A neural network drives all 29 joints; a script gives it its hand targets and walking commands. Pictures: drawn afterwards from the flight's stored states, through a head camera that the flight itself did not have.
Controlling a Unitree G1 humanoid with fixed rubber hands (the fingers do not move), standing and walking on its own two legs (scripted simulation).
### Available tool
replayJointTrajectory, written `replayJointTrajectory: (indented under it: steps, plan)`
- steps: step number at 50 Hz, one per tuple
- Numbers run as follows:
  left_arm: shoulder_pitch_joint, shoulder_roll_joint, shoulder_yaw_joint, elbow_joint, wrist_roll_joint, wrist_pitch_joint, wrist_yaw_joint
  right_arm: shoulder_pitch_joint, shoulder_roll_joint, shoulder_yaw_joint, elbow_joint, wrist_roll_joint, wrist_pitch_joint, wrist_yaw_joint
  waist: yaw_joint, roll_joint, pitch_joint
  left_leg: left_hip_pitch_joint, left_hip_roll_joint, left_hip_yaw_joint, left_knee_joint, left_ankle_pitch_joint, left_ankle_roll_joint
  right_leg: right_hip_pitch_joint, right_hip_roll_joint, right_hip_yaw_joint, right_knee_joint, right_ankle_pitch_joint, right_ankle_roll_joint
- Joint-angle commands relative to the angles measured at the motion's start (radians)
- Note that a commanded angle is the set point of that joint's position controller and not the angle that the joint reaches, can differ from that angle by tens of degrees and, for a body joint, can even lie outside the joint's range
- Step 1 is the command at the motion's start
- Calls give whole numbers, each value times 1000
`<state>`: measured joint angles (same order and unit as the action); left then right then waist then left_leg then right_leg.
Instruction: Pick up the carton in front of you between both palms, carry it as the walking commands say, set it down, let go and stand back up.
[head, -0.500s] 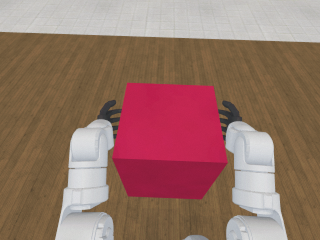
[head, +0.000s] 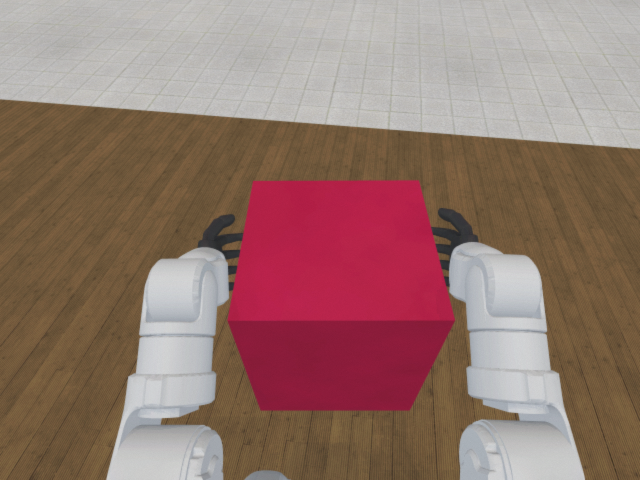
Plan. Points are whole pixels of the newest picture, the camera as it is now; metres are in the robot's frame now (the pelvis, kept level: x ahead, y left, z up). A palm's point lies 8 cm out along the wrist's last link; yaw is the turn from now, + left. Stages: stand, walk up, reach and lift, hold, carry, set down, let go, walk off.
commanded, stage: carry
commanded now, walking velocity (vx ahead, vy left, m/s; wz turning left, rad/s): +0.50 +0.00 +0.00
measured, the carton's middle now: (335, 301) +0.35 +0.01 +0.02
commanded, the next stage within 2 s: none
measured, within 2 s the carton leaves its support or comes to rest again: neither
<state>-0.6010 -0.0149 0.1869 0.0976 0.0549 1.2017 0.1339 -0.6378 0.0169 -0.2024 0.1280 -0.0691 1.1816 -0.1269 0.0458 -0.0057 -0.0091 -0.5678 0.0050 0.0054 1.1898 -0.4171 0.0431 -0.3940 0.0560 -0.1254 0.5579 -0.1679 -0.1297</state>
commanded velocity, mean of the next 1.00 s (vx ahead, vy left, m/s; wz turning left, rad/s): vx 0.50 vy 0.00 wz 0.00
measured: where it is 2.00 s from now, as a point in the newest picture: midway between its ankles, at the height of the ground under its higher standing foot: (340, 246)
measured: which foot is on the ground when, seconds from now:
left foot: up 0.00-0.30, down 0.32-0.82, up 0.84-1.00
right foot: down 0.00-0.34, up 0.36-0.78, down 0.80-1.00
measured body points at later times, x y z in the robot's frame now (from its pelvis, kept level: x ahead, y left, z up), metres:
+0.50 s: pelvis +0.30 +0.04 -0.02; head +0.34 +0.04 +0.42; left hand +0.67 +0.17 +0.05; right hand +0.65 -0.14 +0.05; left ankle +0.32 +0.09 -0.75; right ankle +0.24 -0.09 -0.67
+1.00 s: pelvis +0.58 -0.02 -0.05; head +0.61 -0.03 +0.40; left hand +0.94 +0.14 +0.03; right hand +0.95 -0.16 +0.03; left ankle +0.55 +0.11 -0.70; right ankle +0.61 -0.07 -0.78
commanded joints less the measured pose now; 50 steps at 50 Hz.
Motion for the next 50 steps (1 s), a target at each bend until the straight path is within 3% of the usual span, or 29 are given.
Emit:
replayJointTrajectory:
  steps: [1,5,12,14,15,16,17,18,19,20,21,22,24,27,31,36,38,39,40,41,42,43,44,45,46,48,50]
  plan:
    - [-857,-1141,-685,-213,-517,-53,-267,-673,1119,642,-144,404,-34,201,-9,-68,-470,-142,38,-3,-96,57,-20,442,-301,371,-155,369,-106]
    - [-807,-1106,-683,-232,-508,-51,-264,-645,1085,663,-183,384,-36,183,19,-88,-475,-220,35,27,-243,209,-16,547,-269,289,-101,619,-84]
    - [-677,-1046,-670,-135,-444,-40,-270,-587,1030,675,-132,357,-14,201,57,-107,-398,-48,-58,142,-680,485,18,572,-168,156,-13,721,-30]
    - [-667,-1048,-667,-91,-438,-44,-275,-568,1024,657,-90,348,-12,216,0,-124,-424,172,-71,153,-784,544,45,512,-170,114,108,766,18]
    - [-675,-1054,-667,-71,-438,-47,-280,-552,1024,644,-66,344,-14,223,-48,-105,-461,358,-50,150,-825,607,51,430,-155,66,232,688,49]
    - [-683,-1058,-664,-55,-435,-52,-283,-537,1017,625,-45,341,-16,232,-82,-28,-503,582,75,15,-745,745,62,226,-124,55,405,377,68]
    - [-707,-1081,-661,-30,-432,-50,-286,-540,1005,600,-3,332,-19,237,-76,164,-573,856,325,-292,-586,1130,155,-66,-38,71,591,-249,88]
    - [-699,-1097,-639,-5,-437,-49,-285,-527,998,588,21,331,-28,240,-119,303,-630,983,407,-559,-663,817,324,-318,50,111,846,-465,115]
    - [-729,-1101,-653,-34,-438,-57,-279,-532,1042,605,6,355,-35,249,-113,225,-586,918,361,-539,-710,577,300,-390,-8,158,866,-416,85]
    - [-777,-1116,-654,-69,-439,-66,-270,-611,1088,625,-45,390,-43,257,-115,148,-538,827,313,-469,-732,512,257,-414,-40,164,821,-352,77]
    - [-803,-1133,-653,-96,-439,-74,-258,-686,1124,648,-92,432,-48,261,-101,73,-489,729,289,-401,-751,547,224,-395,-68,161,750,-302,82]
    - [-789,-1137,-646,-123,-433,-77,-245,-716,1142,678,-140,457,-51,259,-89,47,-479,661,276,-359,-773,523,203,-353,-85,162,682,-268,90]
    - [-751,-1126,-646,-160,-413,-83,-220,-737,1159,705,-191,494,-57,255,-80,69,-485,604,254,-296,-792,521,190,-296,-92,138,590,-239,108]
    - [-681,-1094,-656,-186,-383,-88,-195,-678,1136,719,-221,500,-59,253,-98,108,-495,654,239,-228,-765,701,198,-341,-95,106,470,-176,119]
    - [-670,-1037,-679,-237,-361,-86,-182,-650,1084,734,-253,497,-55,253,-119,124,-473,704,189,-140,-728,864,166,-358,-81,73,295,18,107]
    - [-629,-963,-673,-202,-344,-49,-192,-573,1017,718,-184,463,-31,252,-146,123,-413,697,123,-53,-660,850,127,-222,-22,4,-22,234,83]
    - [-614,-943,-651,-152,-339,-36,-204,-563,1005,705,-134,448,-23,253,-115,131,-413,639,123,-27,-563,873,92,-42,-6,-4,-125,280,56]
    - [-603,-935,-633,-121,-333,-32,-210,-569,1006,699,-107,448,-20,255,-73,106,-433,584,103,23,-452,865,63,112,2,-29,-188,337,48]
    - [-595,-923,-611,-94,-328,-29,-217,-576,1005,691,-79,448,-18,257,-29,63,-462,456,81,47,-306,699,37,297,-58,10,-159,373,42]
    - [-581,-918,-586,-58,-328,-24,-225,-598,1003,676,-58,441,-16,261,-20,-61,-522,238,41,59,-119,241,14,514,-278,260,-7,675,29]
    - [-616,-879,-565,-31,-311,-27,-226,-599,1046,666,-21,437,-6,259,-1,-300,-618,-96,-97,20,163,-179,-29,781,-454,617,-5,602,-180]
    - [-595,-927,-570,-8,-333,-28,-234,-626,1039,653,-33,439,-5,256,18,-247,-596,-199,-59,-30,239,-164,-7,738,-448,695,-87,288,-207]
    - [-638,-977,-581,-35,-361,-35,-244,-671,1067,657,-47,442,-9,254,21,-179,-531,-243,-25,-41,230,-123,8,648,-387,635,-116,170,-173]
    - [-714,-1028,-603,-72,-390,-41,-252,-701,1095,655,-58,439,-16,249,10,-81,-483,-231,2,-40,173,-70,12,552,-358,570,-130,167,-138]
    - [-777,-1067,-625,-108,-425,-46,-258,-708,1113,651,-72,438,-23,241,-7,-42,-451,-203,28,-45,100,-30,9,465,-345,519,-147,191,-121]
    - [-828,-1109,-660,-173,-461,-57,-257,-695,1129,649,-113,425,-31,223,-19,-44,-456,-129,38,-28,6,13,-7,378,-316,450,-179,160,-98]
    - [-815,-1116,-672,-202,-478,-61,-255,-657,1127,653,-134,411,-38,205,-16,-76,-469,-143,46,-11,-68,44,-22,396,-306,399,-173,241,-107]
